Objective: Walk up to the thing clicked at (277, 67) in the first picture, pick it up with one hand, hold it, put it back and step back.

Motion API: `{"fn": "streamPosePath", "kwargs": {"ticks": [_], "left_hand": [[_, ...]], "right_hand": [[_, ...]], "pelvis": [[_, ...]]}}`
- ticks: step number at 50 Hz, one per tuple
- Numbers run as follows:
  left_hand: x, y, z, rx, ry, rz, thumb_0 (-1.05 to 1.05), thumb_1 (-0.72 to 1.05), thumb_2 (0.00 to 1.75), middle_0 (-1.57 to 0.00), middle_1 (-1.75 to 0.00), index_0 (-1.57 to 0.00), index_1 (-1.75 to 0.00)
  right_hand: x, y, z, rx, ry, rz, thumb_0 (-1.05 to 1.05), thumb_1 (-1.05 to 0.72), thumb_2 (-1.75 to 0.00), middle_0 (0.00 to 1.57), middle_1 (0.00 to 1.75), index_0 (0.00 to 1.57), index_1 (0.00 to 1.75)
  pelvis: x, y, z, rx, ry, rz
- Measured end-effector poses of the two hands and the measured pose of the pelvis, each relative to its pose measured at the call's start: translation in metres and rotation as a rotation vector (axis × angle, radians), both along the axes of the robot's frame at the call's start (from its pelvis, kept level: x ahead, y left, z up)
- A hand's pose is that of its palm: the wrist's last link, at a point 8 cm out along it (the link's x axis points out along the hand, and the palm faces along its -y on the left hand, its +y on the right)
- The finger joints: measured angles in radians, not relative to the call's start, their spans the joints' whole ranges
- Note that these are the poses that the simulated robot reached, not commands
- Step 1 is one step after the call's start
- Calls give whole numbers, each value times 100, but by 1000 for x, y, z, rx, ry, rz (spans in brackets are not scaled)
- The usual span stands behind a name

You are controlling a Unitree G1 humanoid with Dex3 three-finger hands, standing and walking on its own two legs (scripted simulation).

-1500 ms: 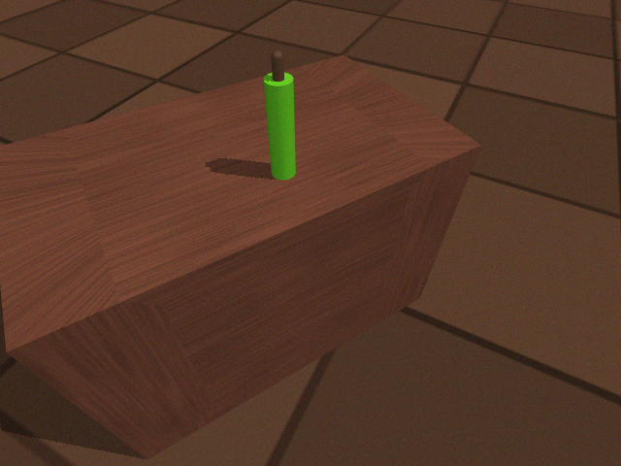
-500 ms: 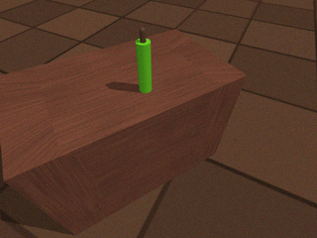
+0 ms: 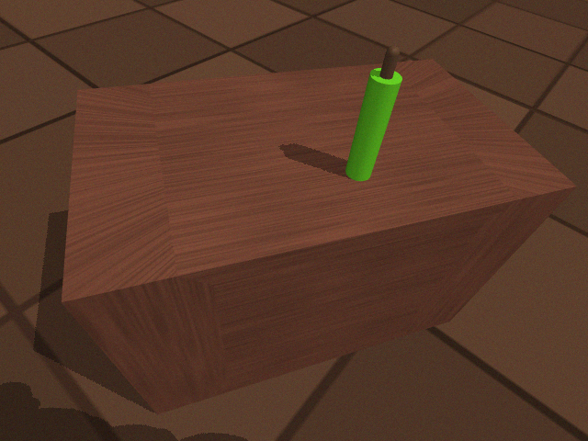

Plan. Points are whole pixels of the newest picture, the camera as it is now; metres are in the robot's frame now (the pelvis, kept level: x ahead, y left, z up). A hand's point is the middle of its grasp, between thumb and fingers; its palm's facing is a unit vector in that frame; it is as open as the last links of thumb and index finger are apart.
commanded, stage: walk up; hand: right
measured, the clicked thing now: (373, 118) +0.65 -0.13 +0.09
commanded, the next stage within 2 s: none
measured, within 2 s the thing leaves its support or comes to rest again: neither
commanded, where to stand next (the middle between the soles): +0.14 -0.07 m, yaw +18 degrees
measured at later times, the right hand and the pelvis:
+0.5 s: hand (505, 393) +0.24 -0.34 -0.13, palm faces -0.24 +0.85 -0.46, open 7.4 cm; pelvis +0.08 -0.08 +0.00, yaw +13 degrees
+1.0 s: hand (464, 363) +0.29 -0.29 -0.14, palm faces -0.37 +0.85 -0.37, open 7.4 cm; pelvis +0.08 -0.09 +0.00, yaw +21 degrees
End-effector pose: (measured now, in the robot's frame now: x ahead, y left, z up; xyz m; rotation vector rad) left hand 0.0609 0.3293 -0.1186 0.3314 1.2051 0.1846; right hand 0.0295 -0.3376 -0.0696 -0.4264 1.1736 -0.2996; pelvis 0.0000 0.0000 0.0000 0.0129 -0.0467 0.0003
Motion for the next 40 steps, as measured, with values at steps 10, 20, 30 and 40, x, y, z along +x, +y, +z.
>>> {"fn": "streamPosePath", "kwargs": {"ticks": [10, 20, 30, 40], "left_hand": [[58, -20, 16, -20, -99, 61, 0, 91, 90, -20, -30, -20, -30], [71, -75, 12, 26, -128, 146, 0, 91, 90, -20, -30, -20, -30], [36, -96, 21, 32, -114, 243, 0, 90, 90, -21, -30, -21, -30], [-13, -88, 9, 42, -28, 377, 0, 91, 90, -20, -30, -20, -30]], "right_hand": [[55, 0, 10, -21, 29, 108, 1, -89, -90, 21, 30, 21, 30], [168, -49, -27, -18, -33, 235, 1, -90, -90, 20, 30, 21, 30], [230, -35, -23, 46, -34, 381, 1, -90, -90, 20, 30, 21, 30], [243, -14, -23, 63, -38, 438, 1, -90, -90, 20, 30, 21, 30]], "pelvis": [[53, -19, 11, -6, -3, 95], [79, -71, -12, -15, 8, 187], [88, -85, 0, -1, 29, 270], [87, -86, -1, -16, 16, 332]]}}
